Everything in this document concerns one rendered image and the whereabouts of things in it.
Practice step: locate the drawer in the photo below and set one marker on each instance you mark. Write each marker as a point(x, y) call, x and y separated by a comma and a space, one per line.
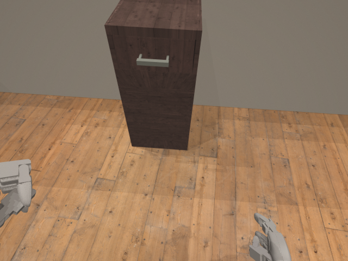
point(180, 51)

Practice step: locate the right robot hand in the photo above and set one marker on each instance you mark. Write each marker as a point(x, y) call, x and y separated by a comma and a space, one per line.
point(273, 247)

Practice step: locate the handle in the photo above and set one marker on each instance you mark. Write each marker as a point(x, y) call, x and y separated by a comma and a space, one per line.
point(152, 62)

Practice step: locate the left robot hand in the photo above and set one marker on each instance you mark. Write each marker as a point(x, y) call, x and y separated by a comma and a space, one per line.
point(15, 179)

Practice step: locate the cabinet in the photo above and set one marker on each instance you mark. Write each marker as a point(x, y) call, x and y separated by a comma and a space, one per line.
point(157, 104)

